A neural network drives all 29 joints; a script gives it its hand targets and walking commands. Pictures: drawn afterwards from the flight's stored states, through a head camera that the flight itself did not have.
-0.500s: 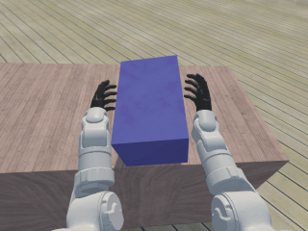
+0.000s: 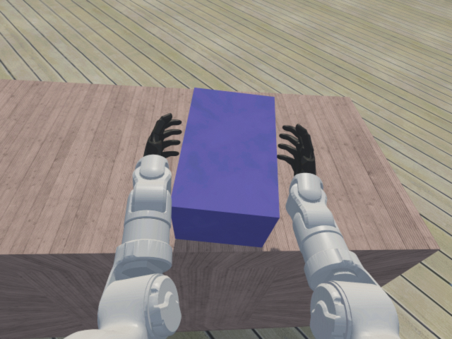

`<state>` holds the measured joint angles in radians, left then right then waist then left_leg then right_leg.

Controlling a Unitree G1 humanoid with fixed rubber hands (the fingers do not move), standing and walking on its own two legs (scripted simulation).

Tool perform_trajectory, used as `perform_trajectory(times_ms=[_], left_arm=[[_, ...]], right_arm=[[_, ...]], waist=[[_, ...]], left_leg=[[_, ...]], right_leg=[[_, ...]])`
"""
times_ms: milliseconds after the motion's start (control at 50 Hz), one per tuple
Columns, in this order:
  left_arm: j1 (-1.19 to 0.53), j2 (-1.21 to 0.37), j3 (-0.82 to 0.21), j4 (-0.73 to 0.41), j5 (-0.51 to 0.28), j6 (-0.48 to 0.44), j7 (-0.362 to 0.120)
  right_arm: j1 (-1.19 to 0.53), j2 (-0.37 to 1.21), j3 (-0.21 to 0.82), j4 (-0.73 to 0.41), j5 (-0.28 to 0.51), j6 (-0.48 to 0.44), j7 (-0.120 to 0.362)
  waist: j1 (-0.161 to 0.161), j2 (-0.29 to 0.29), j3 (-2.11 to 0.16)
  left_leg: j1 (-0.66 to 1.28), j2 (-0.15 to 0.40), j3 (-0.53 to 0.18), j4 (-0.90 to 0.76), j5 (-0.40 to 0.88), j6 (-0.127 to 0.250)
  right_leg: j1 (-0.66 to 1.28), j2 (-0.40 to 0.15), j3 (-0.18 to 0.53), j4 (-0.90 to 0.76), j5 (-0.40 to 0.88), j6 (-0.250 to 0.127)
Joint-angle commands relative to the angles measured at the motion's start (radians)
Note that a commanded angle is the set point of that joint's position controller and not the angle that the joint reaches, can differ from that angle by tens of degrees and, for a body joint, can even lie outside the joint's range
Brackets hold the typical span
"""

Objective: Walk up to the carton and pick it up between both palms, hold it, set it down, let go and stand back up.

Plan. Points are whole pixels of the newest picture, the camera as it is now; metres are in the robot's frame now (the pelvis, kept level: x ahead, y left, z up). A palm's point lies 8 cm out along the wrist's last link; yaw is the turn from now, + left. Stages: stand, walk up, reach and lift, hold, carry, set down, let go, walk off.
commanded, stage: set down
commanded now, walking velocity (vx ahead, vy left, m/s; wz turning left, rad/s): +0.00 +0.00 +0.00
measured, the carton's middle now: (227, 164) +0.44 +0.05 +0.04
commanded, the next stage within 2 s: none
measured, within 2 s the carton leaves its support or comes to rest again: rests again in 0.84 s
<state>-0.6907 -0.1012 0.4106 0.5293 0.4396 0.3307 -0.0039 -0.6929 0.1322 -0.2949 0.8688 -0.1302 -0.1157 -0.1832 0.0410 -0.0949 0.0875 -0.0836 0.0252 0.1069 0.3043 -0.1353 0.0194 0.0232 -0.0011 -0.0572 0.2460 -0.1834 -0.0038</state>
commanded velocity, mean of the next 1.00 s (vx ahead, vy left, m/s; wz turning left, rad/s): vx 0.00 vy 0.00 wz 0.00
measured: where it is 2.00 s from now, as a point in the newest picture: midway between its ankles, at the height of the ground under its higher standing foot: outside the picture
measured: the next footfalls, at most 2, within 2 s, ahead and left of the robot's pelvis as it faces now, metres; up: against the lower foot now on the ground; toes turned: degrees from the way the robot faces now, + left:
none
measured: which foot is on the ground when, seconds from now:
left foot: down 0.00-1.00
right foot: down 0.00-1.00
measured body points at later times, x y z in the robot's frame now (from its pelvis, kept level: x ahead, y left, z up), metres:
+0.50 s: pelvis +0.00 -0.01 +0.00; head +0.00 +0.03 +0.45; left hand +0.40 +0.18 +0.10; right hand +0.40 -0.09 +0.11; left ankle +0.03 +0.10 -0.75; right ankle -0.02 -0.11 -0.75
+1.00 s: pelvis +0.01 +0.00 +0.00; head +0.03 +0.03 +0.45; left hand +0.40 +0.18 +0.10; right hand +0.41 -0.09 +0.09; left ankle +0.03 +0.10 -0.75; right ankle -0.02 -0.11 -0.75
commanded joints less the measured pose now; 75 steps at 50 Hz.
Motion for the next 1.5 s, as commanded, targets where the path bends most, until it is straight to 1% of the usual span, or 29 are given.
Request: perform_trajectory(times_ms=[0, 60, 120, 160, 280, 360, 420, 440, 480, 520, 560, 600, 620, 680, 700, 740, 800, 820, 940, 960, 1000, 1080, 1100, 1160, 1200, 1300, 1380, 1400, 1480], left_arm=[[-0.576, -0.483, -0.368, -0.104, -0.099, -0.092, -0.142], [-0.56, -0.475, -0.341, -0.087, -0.092, -0.095, -0.157], [-0.534, -0.449, -0.296, -0.016, -0.077, -0.089, -0.186], [-0.566, -0.447, -0.304, -0.015, -0.083, -0.104, -0.193], [-0.563, -0.46, -0.263, 0.025, -0.056, -0.147, -0.18], [-0.533, -0.446, -0.223, 0.042, -0.038, -0.147, -0.182], [-0.524, -0.426, -0.199, 0.069, -0.033, -0.147, -0.195], [-0.52, -0.413, -0.178, 0.084, -0.019, -0.146, -0.199], [-0.548, -0.438, -0.21, 0.057, -0.033, -0.164, -0.193], [-0.51, -0.446, -0.196, 0.039, -0.016, -0.172, -0.184], [-0.501, -0.447, -0.194, 0.055, -0.01, -0.172, -0.178], [-0.446, -0.444, -0.188, 0.059, -0.004, -0.16, -0.172], [-0.443, -0.427, -0.178, 0.06, -0.007, -0.158, -0.174], [-0.453, -0.444, -0.183, 0.032, -0.01, -0.166, -0.18], [-0.43, -0.433, -0.164, 0.052, 0.008, -0.163, -0.18], [-0.434, -0.435, -0.168, 0.047, 0.009, -0.164, -0.181], [-0.401, -0.457, -0.186, 0.025, 0.004, -0.168, -0.173], [-0.385, -0.454, -0.174, 0.032, 0.014, -0.166, -0.175], [-0.355, -0.445, -0.16, 0.028, 0.015, -0.168, -0.185], [-0.364, -0.442, -0.151, 0.018, 0.019, -0.175, -0.182], [-0.365, -0.436, -0.155, 0.028, 0.019, -0.185, -0.18], [-0.368, -0.426, -0.128, 0.043, 0.028, -0.191, -0.184], [-0.361, -0.43, -0.126, 0.036, 0.031, -0.191, -0.187], [-0.356, -0.435, -0.113, 0.036, 0.038, -0.194, -0.19], [-0.362, -0.434, -0.109, 0.041, 0.041, -0.201, -0.188], [-0.34, -0.42, -0.072, 0.064, 0.055, -0.201, -0.192], [-0.3, -0.43, -0.066, 0.052, 0.073, -0.21, -0.174], [-0.304, -0.437, -0.08, 0.038, 0.066, -0.215, -0.175], [-0.281, -0.446, -0.077, 0.04, 0.076, -0.233, -0.167]], right_arm=[[-0.657, 0.435, 0.329, -0.193, -0.022, -0.062, 0.151], [-0.633, 0.456, 0.329, -0.175, -0.036, -0.046, 0.145], [-0.601, 0.454, 0.297, -0.146, -0.059, -0.03, 0.131], [-0.598, 0.462, 0.27, -0.156, -0.075, -0.037, 0.129], [-0.593, 0.474, 0.227, -0.132, -0.119, -0.057, 0.154], [-0.59, 0.478, 0.244, -0.134, -0.118, -0.06, 0.158], [-0.578, 0.485, 0.234, -0.115, -0.132, -0.053, 0.153], [-0.556, 0.487, 0.23, -0.088, -0.134, -0.044, 0.153], [-0.574, 0.491, 0.217, -0.117, -0.146, -0.065, 0.154], [-0.535, 0.495, 0.229, -0.089, -0.144, -0.067, 0.161], [-0.543, 0.484, 0.211, -0.079, -0.156, -0.073, 0.167], [-0.534, 0.468, 0.217, -0.093, -0.143, -0.079, 0.168], [-0.535, 0.477, 0.233, -0.104, -0.142, -0.079, 0.165], [-0.514, 0.481, 0.223, -0.084, -0.157, -0.08, 0.16], [-0.494, 0.48, 0.229, -0.059, -0.153, -0.074, 0.161], [-0.482, 0.477, 0.205, -0.06, -0.161, -0.076, 0.161], [-0.472, 0.473, 0.207, -0.07, -0.173, -0.094, 0.161], [-0.46, 0.478, 0.214, -0.053, -0.172, -0.091, 0.161], [-0.453, 0.472, 0.233, -0.084, -0.17, -0.106, 0.159], [-0.467, 0.472, 0.242, -0.092, -0.168, -0.113, 0.162], [-0.45, 0.476, 0.246, -0.078, -0.174, -0.117, 0.158], [-0.431, 0.475, 0.229, -0.045, -0.18, -0.109, 0.157], [-0.409, 0.477, 0.219, -0.028, -0.185, -0.102, 0.155], [-0.421, 0.475, 0.207, -0.062, -0.199, -0.112, 0.158], [-0.409, 0.477, 0.19, -0.042, -0.21, -0.108, 0.162], [-0.393, 0.475, 0.168, -0.047, -0.228, -0.1, 0.166], [-0.363, 0.461, 0.16, -0.026, -0.222, -0.115, 0.178], [-0.359, 0.465, 0.158, -0.024, -0.232, -0.121, 0.174], [-0.353, 0.455, 0.173, 0.004, -0.229, -0.142, 0.178]], waist=[[0.01, 0.145, -0.603], [0.002, 0.119, -0.557], [-0.017, 0.072, -0.481], [-0.029, 0.096, -0.501], [0.002, 0.125, -0.529], [0.027, 0.106, -0.492], [0.021, 0.07, -0.423], [0.031, 0.08, -0.39], [0.022, 0.106, -0.472], [0.038, 0.118, -0.484], [0.044, 0.129, -0.476], [0.06, 0.126, -0.452], [0.067, 0.099, -0.439], [0.045, 0.092, -0.432], [0.058, 0.1, -0.411], [0.046, 0.113, -0.437], [0.039, 0.105, -0.448], [0.049, 0.106, -0.427], [0.053, 0.082, -0.421], [0.074, 0.088, -0.439], [0.059, 0.081, -0.429], [0.06, 0.071, -0.384], [0.046, 0.064, -0.365], [0.058, 0.072, -0.395], [0.05, 0.068, -0.382], [0.06, 0.054, -0.347], [0.078, 0.107, -0.341], [0.061, 0.097, -0.348], [0.077, 0.093, -0.364]], left_leg=[[0.324, -0.017, 0.026, 0.084, 0.531, -0.048], [0.278, -0.022, 0.03, 0.067, 0.485, -0.032], [0.198, -0.031, 0.036, 0.018, 0.329, -0.013], [0.185, -0.033, 0.041, 0.014, 0.311, -0.019], [0.231, -0.024, 0.049, 0.016, 0.34, -0.031], [0.196, -0.027, 0.055, 0.01, 0.347, -0.016], [0.127, -0.032, 0.064, -0.016, 0.267, 0.002], [0.112, -0.033, 0.068, -0.026, 0.241, 0.004], [0.141, -0.029, 0.067, -0.017, 0.275, -0.012], [0.191, -0.025, 0.067, 0.005, 0.368, -0.017], [0.205, -0.021, 0.067, 0.01, 0.376, -0.021], [0.216, -0.022, 0.067, 0.014, 0.388, -0.015], [0.194, -0.023, 0.071, 0.018, 0.394, -0.006], [0.165, -0.022, 0.074, 0.003, 0.36, -0.002], [0.172, -0.022, 0.077, 0.005, 0.373, 0.0], [0.17, -0.024, 0.076, 0.005, 0.355, -0.006], [0.218, -0.017, 0.069, 0.028, 0.432, -0.014], [0.22, -0.017, 0.07, 0.03, 0.444, -0.012], [0.16, -0.021, 0.074, 0.02, 0.416, 0.004], [0.148, -0.021, 0.076, 0.021, 0.416, 0.004], [0.14, -0.021, 0.075, 0.021, 0.409, 0.007], [0.116, -0.022, 0.077, -0.004, 0.343, 0.017], [0.126, -0.022, 0.074, -0.007, 0.34, 0.017], [0.118, -0.022, 0.078, -0.002, 0.349, 0.013], [0.129, -0.02, 0.077, -0.005, 0.34, 0.011], [0.093, -0.022, 0.085, -0.02, 0.286, 0.026], [0.187, -0.011, 0.076, 0.015, 0.421, 0.004], [0.192, -0.011, 0.077, 0.024, 0.441, 0.004], [0.192, -0.006, 0.076, 0.034, 0.479, 0.003]], right_leg=[[-0.032, 0.039, -0.058, 0.003, 0.3, 0.016], [0.012, 0.029, -0.048, 0.016, 0.359, 0.032], [0.042, 0.017, -0.042, 0.005, 0.317, 0.05], [0.047, 0.014, -0.042, 0.008, 0.311, 0.051], [0.004, 0.025, -0.062, 0.001, 0.244, 0.039], [0.032, 0.023, -0.05, 0.002, 0.259, 0.045], [0.08, 0.012, -0.037, 0.006, 0.273, 0.059], [0.081, 0.004, -0.03, 0.006, 0.266, 0.062], [0.06, 0.013, -0.042, 0.008, 0.263, 0.055], [0.042, 0.022, -0.046, 0.011, 0.297, 0.047], [0.005, 0.026, -0.053, 0.003, 0.243, 0.037], [-0.01, 0.031, -0.052, -0.011, 0.208, 0.03], [0.004, 0.03, -0.048, -0.008, 0.229, 0.036], [0.023, 0.025, -0.042, -0.002, 0.264, 0.042], [0.025, 0.022, -0.039, 0.002, 0.273, 0.04], [0.007, 0.024, -0.042, -0.002, 0.241, 0.04], [-0.023, 0.036, -0.056, -0.004, 0.26, 0.034], [-0.016, 0.036, -0.055, -0.006, 0.258, 0.033], [0.011, 0.03, -0.044, 0.002, 0.287, 0.037], [0.017, 0.029, -0.046, 0.012, 0.303, 0.039], [0.024, 0.026, -0.042, 0.014, 0.315, 0.041], [0.028, 0.02, -0.035, 0.008, 0.271, 0.046], [0.029, 0.021, -0.034, 0.005, 0.282, 0.049], [0.022, 0.023, -0.041, 0.006, 0.269, 0.045], [0.01, 0.027, -0.044, 0.0, 0.235, 0.043], [0.012, 0.02, -0.04, -0.011, 0.183, 0.046], [-0.064, 0.038, -0.053, -0.015, 0.16, 0.024], [-0.067, 0.04, -0.054, -0.017, 0.178, 0.024], [-0.075, 0.046, -0.055, -0.014, 0.171, 0.017]])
